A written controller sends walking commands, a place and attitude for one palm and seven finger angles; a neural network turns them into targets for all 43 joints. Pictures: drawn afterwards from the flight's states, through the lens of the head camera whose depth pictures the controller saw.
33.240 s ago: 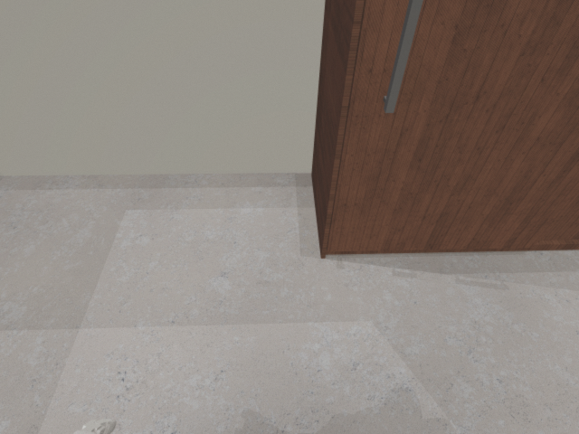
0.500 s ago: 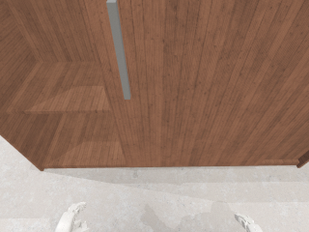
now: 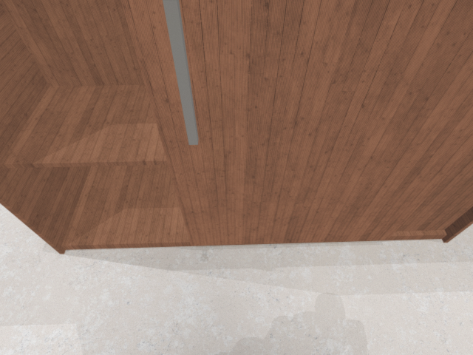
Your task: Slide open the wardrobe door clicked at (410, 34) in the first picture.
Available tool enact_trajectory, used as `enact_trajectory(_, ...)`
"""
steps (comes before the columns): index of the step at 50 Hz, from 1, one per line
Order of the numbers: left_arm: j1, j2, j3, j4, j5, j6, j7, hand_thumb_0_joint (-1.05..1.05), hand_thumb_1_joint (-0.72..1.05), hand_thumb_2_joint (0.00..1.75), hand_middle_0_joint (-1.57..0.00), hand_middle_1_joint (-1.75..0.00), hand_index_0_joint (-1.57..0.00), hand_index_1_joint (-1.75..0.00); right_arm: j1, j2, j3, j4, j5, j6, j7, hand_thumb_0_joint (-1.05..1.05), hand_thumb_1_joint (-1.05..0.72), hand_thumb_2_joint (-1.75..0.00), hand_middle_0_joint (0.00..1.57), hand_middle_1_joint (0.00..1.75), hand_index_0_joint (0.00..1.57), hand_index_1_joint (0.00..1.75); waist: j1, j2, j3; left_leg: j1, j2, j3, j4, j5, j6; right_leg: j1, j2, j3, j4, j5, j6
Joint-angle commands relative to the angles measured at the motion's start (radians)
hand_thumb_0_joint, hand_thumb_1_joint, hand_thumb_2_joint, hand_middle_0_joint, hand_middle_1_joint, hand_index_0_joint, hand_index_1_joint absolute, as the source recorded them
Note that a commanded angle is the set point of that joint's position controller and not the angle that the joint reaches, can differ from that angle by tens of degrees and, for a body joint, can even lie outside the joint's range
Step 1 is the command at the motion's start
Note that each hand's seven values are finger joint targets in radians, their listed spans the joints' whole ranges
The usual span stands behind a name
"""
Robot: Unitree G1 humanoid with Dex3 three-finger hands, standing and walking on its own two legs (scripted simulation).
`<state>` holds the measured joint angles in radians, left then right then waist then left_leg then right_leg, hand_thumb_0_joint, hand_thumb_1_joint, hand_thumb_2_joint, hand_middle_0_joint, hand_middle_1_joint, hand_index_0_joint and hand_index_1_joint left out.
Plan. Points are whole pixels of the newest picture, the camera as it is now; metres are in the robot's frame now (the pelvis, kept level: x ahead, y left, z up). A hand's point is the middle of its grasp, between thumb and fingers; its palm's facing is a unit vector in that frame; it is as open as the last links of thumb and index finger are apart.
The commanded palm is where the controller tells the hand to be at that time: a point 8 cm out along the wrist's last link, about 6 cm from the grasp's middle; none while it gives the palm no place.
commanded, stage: let the arm hang, fingers relaxed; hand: left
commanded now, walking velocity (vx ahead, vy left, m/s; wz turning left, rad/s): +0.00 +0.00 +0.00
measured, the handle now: (185, 78) +0.60 +0.14 +0.13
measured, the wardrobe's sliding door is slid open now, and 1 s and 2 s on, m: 0.58 0.58 0.58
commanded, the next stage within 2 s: look to check the result in 0.38 s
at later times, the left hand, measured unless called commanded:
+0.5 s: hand out of the picture +0.02 +0.18 -0.18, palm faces -0.01 -0.98 -0.19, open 7.4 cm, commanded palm none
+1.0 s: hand out of the picture +0.03 +0.18 -0.18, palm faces -0.02 -0.98 -0.19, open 7.4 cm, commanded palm none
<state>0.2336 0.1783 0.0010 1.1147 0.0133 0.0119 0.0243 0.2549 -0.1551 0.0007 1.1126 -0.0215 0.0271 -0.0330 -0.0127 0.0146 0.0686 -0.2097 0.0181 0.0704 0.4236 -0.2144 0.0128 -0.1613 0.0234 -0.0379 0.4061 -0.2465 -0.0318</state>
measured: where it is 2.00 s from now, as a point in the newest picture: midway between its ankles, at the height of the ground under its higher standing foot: outside the picture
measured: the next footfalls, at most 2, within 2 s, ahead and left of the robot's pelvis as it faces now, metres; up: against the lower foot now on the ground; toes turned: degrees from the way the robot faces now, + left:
none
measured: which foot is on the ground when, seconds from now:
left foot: down 0.00-1.00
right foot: down 0.00-1.00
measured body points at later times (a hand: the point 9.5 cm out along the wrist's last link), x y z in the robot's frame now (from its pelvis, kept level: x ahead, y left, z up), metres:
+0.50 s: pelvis +0.01 +0.01 +0.00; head +0.03 +0.01 +0.45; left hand +0.02 +0.23 -0.16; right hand +0.02 -0.22 -0.16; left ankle +0.01 +0.11 -0.74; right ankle -0.02 -0.10 -0.74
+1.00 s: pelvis +0.02 +0.00 +0.00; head +0.04 +0.00 +0.45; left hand +0.03 +0.23 -0.16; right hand +0.02 -0.22 -0.16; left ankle +0.01 +0.11 -0.74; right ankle -0.02 -0.10 -0.74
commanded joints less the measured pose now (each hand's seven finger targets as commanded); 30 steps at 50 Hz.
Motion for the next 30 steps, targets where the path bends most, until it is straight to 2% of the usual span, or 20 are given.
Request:
enact_trajectory(1, 0.036, 0.092, 0.012, -0.022, -0.002, -0.018, 0.011, 0.0, 0.9, 0.9, -0.2, -0.3, -0.2, -0.3, 0.03, -0.105, -0.022, -0.02, -0.001, -0.021, -0.007, 0.0, -0.9, -0.9, 0.2, 0.3, 0.2, 0.3, 0.004, -0.013, -0.012, 0.021, 0.099, -0.111, -0.083, 0.067, 0.029, -0.054, -0.112, 0.108, -0.085, 0.067, -0.01)
enact_trajectory(2, 0.036, 0.09, 0.011, -0.021, -0.001, -0.018, 0.011, 0.0, 0.9, 0.9, -0.2, -0.3, -0.2, -0.3, 0.03, -0.103, -0.023, -0.018, -0.002, -0.021, -0.007, 0.0, -0.9, -0.9, 0.2, 0.3, 0.2, 0.3, 0.003, -0.007, -0.003, 0.016, 0.098, -0.11, -0.085, 0.057, 0.028, -0.059, -0.112, 0.111, -0.089, 0.059, -0.009)
enact_trajectory(4, 0.041, 0.089, 0.012, -0.018, 0.0, -0.022, 0.012, 0.0, 0.9, 0.9, -0.2, -0.3, -0.2, -0.3, 0.03, -0.101, -0.023, -0.013, 0.0, -0.025, -0.007, 0.0, -0.9, -0.9, 0.2, 0.3, 0.2, 0.3, 0.002, -0.021, -0.032, 0.04, 0.098, -0.106, -0.075, 0.107, 0.029, -0.043, -0.117, 0.109, -0.081, 0.107, -0.007)
enact_trajectory(6, 0.039, 0.081, 0.012, -0.014, 0.0, -0.023, 0.014, 0.0, 0.9, 0.9, -0.2, -0.3, -0.2, -0.3, 0.028, -0.098, -0.023, -0.009, -0.001, -0.026, -0.009, 0.0, -0.9, -0.9, 0.2, 0.3, 0.2, 0.3, 0.001, -0.01, -0.042, 0.05, 0.102, -0.104, -0.075, 0.123, 0.029, -0.037, -0.117, 0.11, -0.077, 0.126, -0.006)
enact_trajectory(10, 0.037, 0.087, 0.01, -0.011, 0.0, -0.023, 0.012, 0.0, 0.9, 0.9, -0.2, -0.3, -0.2, -0.3, 0.014, -0.1, -0.022, -0.005, 0.0, -0.026, -0.007, 0.0, -0.9, -0.9, 0.2, 0.3, 0.2, 0.3, 0.002, -0.003, -0.017, 0.05, 0.1, -0.101, -0.081, 0.117, 0.027, -0.053, -0.119, 0.111, -0.085, 0.12, -0.003)
enact_trajectory(16, 0.038, 0.087, 0.009, -0.007, -0.001, -0.026, 0.012, 0.0, 0.9, 0.9, -0.2, -0.3, -0.2, -0.3, 0.008, -0.105, -0.019, -0.002, 0.001, -0.029, -0.008, 0.0, -0.9, -0.9, 0.2, 0.3, 0.2, 0.3, 0.0, -0.001, -0.038, 0.072, 0.104, -0.103, -0.084, 0.148, 0.028, -0.037, -0.118, 0.112, -0.084, 0.148, -0.001)
enact_trajectory(23, 0.049, 0.089, 0.008, 0.0, 0.0, -0.026, 0.013, 0.0, 0.9, 0.9, -0.2, -0.3, -0.2, -0.3, 0.002, -0.109, -0.02, 0.003, 0.003, -0.029, -0.009, 0.0, -0.9, -0.9, 0.2, 0.3, 0.2, 0.3, 0.002, -0.014, -0.033, 0.089, 0.105, -0.102, -0.087, 0.149, 0.028, -0.045, -0.119, 0.111, -0.092, 0.141, 0.001)
enact_trajectory(25, 0.045, 0.085, 0.008, 0.002, -0.001, -0.026, 0.013, 0.0, 0.9, 0.9, -0.2, -0.3, -0.2, -0.3, 0.003, -0.105, -0.018, 0.007, 0.002, -0.031, -0.01, 0.0, -0.9, -0.9, 0.2, 0.3, 0.2, 0.3, 0.001, 0.0, -0.036, 0.087, 0.106, -0.101, -0.09, 0.154, 0.029, -0.039, -0.119, 0.111, -0.088, 0.147, 0.001)
enact_trajectory(30, 0.052, 0.081, 0.008, 0.008, -0.002, -0.027, 0.014, 0.0, 0.9, 0.9, -0.2, -0.3, -0.2, -0.3, 0.006, -0.102, -0.019, 0.012, 0.003, -0.033, -0.01, 0.0, -0.9, -0.9, 0.2, 0.3, 0.2, 0.3, 0.002, -0.019, -0.043, 0.098, 0.105, -0.1, -0.088, 0.175, 0.03, -0.031, -0.12, 0.11, -0.086, 0.168, 0.001)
